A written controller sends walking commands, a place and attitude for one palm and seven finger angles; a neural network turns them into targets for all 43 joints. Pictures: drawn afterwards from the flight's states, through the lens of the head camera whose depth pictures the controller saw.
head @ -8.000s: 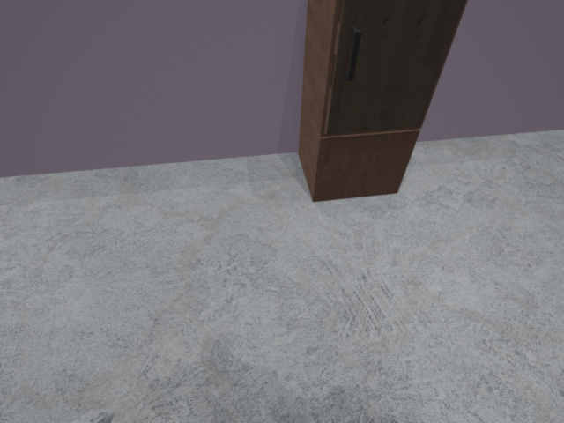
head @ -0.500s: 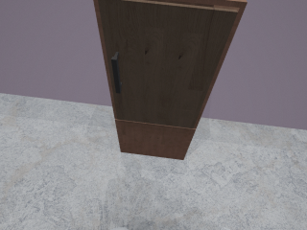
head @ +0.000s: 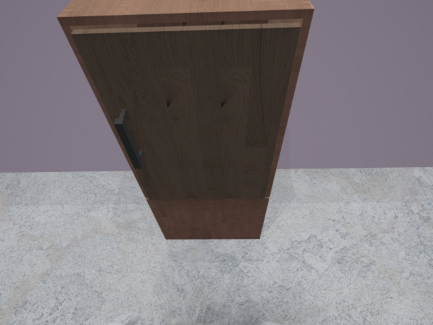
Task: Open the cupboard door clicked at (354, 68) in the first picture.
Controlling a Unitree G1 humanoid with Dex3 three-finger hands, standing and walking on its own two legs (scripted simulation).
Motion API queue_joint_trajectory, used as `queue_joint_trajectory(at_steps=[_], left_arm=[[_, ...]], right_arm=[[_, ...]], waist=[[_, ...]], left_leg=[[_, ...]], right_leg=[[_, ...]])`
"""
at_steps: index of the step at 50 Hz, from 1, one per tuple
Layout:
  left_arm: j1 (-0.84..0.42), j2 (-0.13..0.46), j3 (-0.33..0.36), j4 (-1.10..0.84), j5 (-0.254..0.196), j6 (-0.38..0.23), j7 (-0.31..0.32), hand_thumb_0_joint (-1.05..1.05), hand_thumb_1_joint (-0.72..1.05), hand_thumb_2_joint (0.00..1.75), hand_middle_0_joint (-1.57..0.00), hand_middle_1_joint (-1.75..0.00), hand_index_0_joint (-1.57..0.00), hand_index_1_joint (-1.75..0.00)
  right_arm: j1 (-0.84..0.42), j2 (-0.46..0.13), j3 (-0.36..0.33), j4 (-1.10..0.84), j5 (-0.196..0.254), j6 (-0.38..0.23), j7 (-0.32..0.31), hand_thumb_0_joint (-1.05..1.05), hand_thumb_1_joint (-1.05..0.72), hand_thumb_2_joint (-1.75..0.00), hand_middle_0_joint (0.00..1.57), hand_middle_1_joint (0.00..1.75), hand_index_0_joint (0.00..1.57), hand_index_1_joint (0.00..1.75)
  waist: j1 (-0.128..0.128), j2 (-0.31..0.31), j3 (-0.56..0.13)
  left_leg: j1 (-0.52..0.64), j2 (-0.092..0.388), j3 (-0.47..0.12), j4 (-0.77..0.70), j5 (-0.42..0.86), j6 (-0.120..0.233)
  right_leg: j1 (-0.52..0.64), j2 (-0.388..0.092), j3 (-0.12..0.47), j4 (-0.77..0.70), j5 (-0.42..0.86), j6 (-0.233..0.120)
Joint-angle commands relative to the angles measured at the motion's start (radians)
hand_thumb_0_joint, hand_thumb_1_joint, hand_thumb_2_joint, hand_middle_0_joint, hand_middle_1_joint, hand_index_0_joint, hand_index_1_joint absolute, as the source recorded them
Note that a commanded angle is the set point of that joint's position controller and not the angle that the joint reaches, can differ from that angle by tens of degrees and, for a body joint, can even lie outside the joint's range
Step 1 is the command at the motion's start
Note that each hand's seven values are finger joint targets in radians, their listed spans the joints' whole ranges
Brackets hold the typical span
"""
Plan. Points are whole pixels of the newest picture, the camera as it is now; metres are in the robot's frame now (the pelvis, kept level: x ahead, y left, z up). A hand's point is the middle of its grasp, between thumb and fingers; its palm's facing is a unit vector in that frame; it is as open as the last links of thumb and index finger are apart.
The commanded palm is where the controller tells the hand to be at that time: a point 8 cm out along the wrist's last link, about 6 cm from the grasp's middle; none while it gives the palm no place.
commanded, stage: come to a stop and stand still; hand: left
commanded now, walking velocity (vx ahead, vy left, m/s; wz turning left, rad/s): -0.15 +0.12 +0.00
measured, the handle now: (131, 140) +0.53 +0.23 +0.00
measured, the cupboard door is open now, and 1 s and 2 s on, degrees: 0 0 0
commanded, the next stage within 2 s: look again from close up in 0.80 s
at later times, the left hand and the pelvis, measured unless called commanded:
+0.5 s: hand out of the picture -0.04 +0.28 -0.16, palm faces +0.03 -0.96 -0.28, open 7.4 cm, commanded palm none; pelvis -0.06 +0.08 -0.01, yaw -2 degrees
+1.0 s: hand out of the picture -0.04 +0.27 -0.16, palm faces -0.02 -0.98 -0.21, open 7.3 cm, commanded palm none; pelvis -0.06 +0.09 +0.01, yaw -2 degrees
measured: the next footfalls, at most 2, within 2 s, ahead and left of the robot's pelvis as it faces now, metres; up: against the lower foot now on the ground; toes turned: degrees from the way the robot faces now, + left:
left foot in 0.22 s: +0.00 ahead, +0.15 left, +0.00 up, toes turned +3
right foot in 0.44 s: +0.02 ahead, -0.03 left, +0.00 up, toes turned -2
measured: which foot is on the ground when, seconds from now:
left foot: up 0.00-0.20, down 0.22-1.00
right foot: down 0.00-0.24, up 0.26-0.42, down 0.44-1.00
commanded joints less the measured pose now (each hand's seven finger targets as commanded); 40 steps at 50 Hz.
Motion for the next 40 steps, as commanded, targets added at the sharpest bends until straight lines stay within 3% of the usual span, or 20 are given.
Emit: queue_joint_trajectory(at_steps=[1, 4, 7, 8, 9, 10, 11, 12, 13, 15, 17, 19, 20, 22, 23, 25, 27, 30, 31, 40], left_arm=[[0.078, 0.217, 0.069, -0.043, 0.007, 0.015, 0.026, 0.00, 0.90, 0.90, -0.20, -0.30, -0.20, -0.30], [0.057, 0.216, 0.081, -0.064, 0.012, 0.024, 0.022, 0.00, 0.90, 0.90, -0.20, -0.30, -0.20, -0.30], [0.041, 0.215, 0.083, -0.073, 0.016, 0.032, 0.018, 0.00, 0.90, 0.90, -0.20, -0.30, -0.20, -0.30], [0.073, 0.263, 0.068, -0.093, 0.007, 0.024, 0.060, 0.00, 0.90, 0.90, -0.20, -0.30, -0.20, -0.30], [0.088, 0.260, 0.068, -0.122, 0.000, 0.033, 0.054, 0.00, 0.90, 0.90, -0.20, -0.30, -0.20, -0.30], [0.082, 0.179, 0.053, -0.119, -0.012, 0.039, 0.044, 0.00, 0.90, 0.90, -0.20, -0.30, -0.20, -0.30], [0.085, 0.140, 0.041, -0.126, -0.015, 0.052, 0.028, 0.00, 0.90, 0.90, -0.20, -0.30, -0.20, -0.30], [0.100, 0.129, 0.042, -0.135, -0.013, 0.063, 0.020, 0.00, 0.90, 0.90, -0.20, -0.30, -0.20, -0.30], [0.096, 0.138, 0.047, -0.132, -0.005, 0.073, 0.015, 0.00, 0.90, 0.90, -0.20, -0.30, -0.20, -0.30], [0.135, 0.139, 0.045, -0.117, 0.005, 0.071, 0.003, 0.00, 0.90, 0.90, -0.20, -0.30, -0.20, -0.30], [0.186, 0.118, 0.039, -0.112, 0.001, 0.053, -0.004, 0.00, 0.90, 0.90, -0.20, -0.30, -0.20, -0.30], [0.232, 0.109, 0.031, -0.107, 0.002, 0.034, -0.008, 0.00, 0.90, 0.90, -0.20, -0.30, -0.20, -0.30], [0.238, 0.119, 0.031, -0.104, 0.004, 0.025, -0.007, 0.00, 0.90, 0.90, -0.20, -0.30, -0.20, -0.30], [0.218, 0.160, 0.024, -0.120, 0.005, 0.001, -0.003, 0.00, 0.90, 0.90, -0.20, -0.30, -0.20, -0.30], [0.197, 0.174, 0.022, -0.124, 0.003, -0.004, -0.004, 0.00, 0.90, 0.90, -0.20, -0.30, -0.20, -0.30], [0.152, 0.175, 0.022, -0.122, 0.000, -0.020, -0.003, 0.00, 0.90, 0.90, -0.20, -0.30, -0.20, -0.30], [0.146, 0.156, 0.015, -0.120, -0.004, -0.016, -0.002, 0.00, 0.90, 0.90, -0.20, -0.30, -0.20, -0.30], [0.198, 0.143, 0.014, -0.099, -0.001, -0.005, -0.002, 0.00, 0.90, 0.90, -0.20, -0.30, -0.20, -0.30], [0.215, 0.142, 0.014, -0.087, 0.000, -0.003, -0.002, 0.00, 0.90, 0.90, -0.20, -0.30, -0.20, -0.30], [0.240, 0.120, 0.006, -0.025, 0.002, 0.000, -0.002, 0.00, 0.90, 0.90, -0.20, -0.30, -0.20, -0.30]], right_arm=[[0.062, -0.047, -0.021, -0.055, 0.000, 0.008, -0.002, 0.00, -0.90, -0.90, 0.20, 0.30, 0.20, 0.30], [0.067, -0.051, -0.027, -0.075, -0.007, 0.015, 0.004, 0.00, -0.90, -0.90, 0.20, 0.30, 0.20, 0.30], [0.090, -0.049, -0.024, -0.086, -0.009, 0.003, 0.010, 0.00, -0.90, -0.90, 0.20, 0.30, 0.20, 0.30], [0.107, -0.141, -0.041, -0.155, 0.002, -0.020, 0.009, 0.00, -0.90, -0.90, 0.20, 0.30, 0.20, 0.30], [0.077, -0.092, -0.032, -0.199, -0.004, -0.021, 0.008, 0.00, -0.90, -0.90, 0.20, 0.30, 0.20, 0.30], [0.064, -0.120, -0.027, -0.212, -0.019, -0.031, 0.012, 0.00, -0.90, -0.90, 0.20, 0.30, 0.20, 0.30], [0.033, -0.189, -0.036, -0.237, -0.030, -0.026, 0.010, 0.00, -0.90, -0.90, 0.20, 0.30, 0.20, 0.30], [-0.042, -0.213, -0.040, -0.280, -0.038, -0.016, 0.005, 0.00, -0.90, -0.90, 0.20, 0.30, 0.20, 0.30], [-0.091, -0.198, -0.035, -0.302, -0.035, -0.013, 0.005, 0.00, -0.90, -0.90, 0.20, 0.30, 0.20, 0.30], [-0.144, -0.181, -0.023, -0.314, -0.034, -0.013, 0.011, 0.00, -0.90, -0.90, 0.20, 0.30, 0.20, 0.30], [-0.121, -0.184, -0.016, -0.313, -0.036, -0.020, 0.015, 0.00, -0.90, -0.90, 0.20, 0.30, 0.20, 0.30], [-0.083, -0.195, -0.016, -0.301, -0.033, -0.024, 0.011, 0.00, -0.90, -0.90, 0.20, 0.30, 0.20, 0.30], [-0.068, -0.182, -0.014, -0.297, -0.028, -0.027, 0.009, 0.00, -0.90, -0.90, 0.20, 0.30, 0.20, 0.30], [-0.021, -0.150, -0.003, -0.290, -0.014, -0.029, 0.009, 0.00, -0.90, -0.90, 0.20, 0.30, 0.20, 0.30], [0.003, -0.144, -0.001, -0.280, -0.013, -0.032, 0.013, 0.00, -0.90, -0.90, 0.20, 0.30, 0.20, 0.30], [0.039, -0.154, -0.001, -0.255, -0.012, -0.038, 0.011, 0.00, -0.90, -0.90, 0.20, 0.30, 0.20, 0.30], [0.039, -0.165, 0.000, -0.236, -0.013, -0.044, 0.011, 0.00, -0.90, -0.90, 0.20, 0.30, 0.20, 0.30], [0.005, -0.172, 0.001, -0.222, -0.018, -0.052, 0.012, 0.00, -0.90, -0.90, 0.20, 0.30, 0.20, 0.30], [-0.008, -0.173, 0.003, -0.218, -0.019, -0.052, 0.012, 0.00, -0.90, -0.90, 0.20, 0.30, 0.20, 0.30], [0.018, -0.163, 0.015, -0.150, -0.018, -0.053, 0.007, 0.00, -0.90, -0.90, 0.20, 0.30, 0.20, 0.30]], waist=[[0.050, -0.125, -0.167], [0.049, -0.181, -0.171], [0.034, -0.210, -0.161], [-0.018, -0.081, -0.363], [0.009, -0.047, -0.356], [0.010, 0.130, -0.268], [0.017, 0.306, -0.145], [0.040, 0.315, -0.045], [0.049, 0.231, 0.021], [0.075, 0.148, 0.089], [0.084, 0.053, 0.102], [0.085, -0.027, 0.072], [0.076, -0.034, 0.061], [0.033, -0.093, 0.015], [0.003, -0.065, -0.022], [-0.020, -0.185, -0.104], [-0.013, -0.153, -0.082], [0.024, 0.013, -0.052], [0.036, 0.027, -0.044], [0.049, -0.004, -0.006]], left_leg=[[-0.066, 0.012, -0.046, 0.105, 0.027, -0.011], [-0.053, 0.007, -0.035, 0.065, 0.074, -0.018], [0.008, 0.008, -0.016, -0.123, 0.146, -0.010], [0.012, -0.018, 0.045, -0.232, 0.134, -0.025], [0.068, -0.007, 0.025, -0.399, 0.212, 0.001], [0.083, 0.039, -0.018, -0.499, 0.292, 0.012], [-0.014, 0.192, -0.238, -0.583, 0.279, 0.078], [-0.124, 0.254, -0.277, -0.623, 0.290, 0.151], [-0.235, 0.246, -0.255, -0.654, 0.136, 0.173], [-0.332, 0.196, -0.227, -0.641, 0.074, 0.169], [-0.289, 0.192, -0.216, -0.625, 0.070, 0.169], [-0.208, 0.176, -0.208, -0.570, 0.043, 0.148], [-0.176, 0.145, -0.190, -0.537, 0.064, 0.129], [-0.086, 0.049, -0.131, -0.444, 0.122, 0.086], [0.029, 0.022, -0.106, -0.428, 0.191, 0.077], [0.140, 0.046, -0.104, -0.425, 0.263, 0.080], [0.118, 0.067, -0.134, -0.486, 0.229, 0.086], [0.011, 0.112, -0.196, -0.618, 0.111, 0.093], [-0.024, 0.119, -0.201, -0.639, 0.080, 0.094], [-0.068, 0.120, -0.206, -0.677, 0.064, 0.090]], right_leg=[[0.159, -0.287, 0.220, -0.173, 0.682, -0.166], [0.108, -0.260, 0.214, -0.212, 0.433, -0.146], [0.057, -0.223, 0.222, -0.220, 0.167, -0.109], [0.294, -0.239, 0.290, -0.060, 0.564, -0.093], [0.197, -0.204, 0.224, -0.004, 0.205, -0.069], [0.093, -0.107, 0.118, 0.066, -0.016, -0.024], [-0.054, -0.001, 0.039, 0.150, -0.230, 0.038], [-0.099, 0.049, 0.068, 0.258, -0.257, 0.040], [-0.064, 0.041, 0.110, 0.322, -0.237, 0.021], [-0.038, 0.052, 0.120, 0.391, -0.176, 0.025], [-0.019, 0.052, 0.107, 0.287, -0.157, 0.031], [0.039, 0.052, 0.101, 0.062, -0.121, 0.027], [0.053, 0.048, 0.137, -0.043, -0.083, 0.018], [-0.019, -0.057, 0.352, -0.191, -0.190, -0.047], [-0.093, -0.093, 0.383, -0.224, -0.238, -0.073], [-0.097, -0.050, 0.327, -0.213, -0.187, -0.052], [-0.084, -0.029, 0.288, -0.204, -0.195, -0.033], [0.007, 0.009, 0.222, -0.140, -0.115, -0.013], [0.039, 0.013, 0.209, -0.124, -0.093, -0.009], [0.081, 0.001, 0.194, -0.136, -0.074, -0.008]])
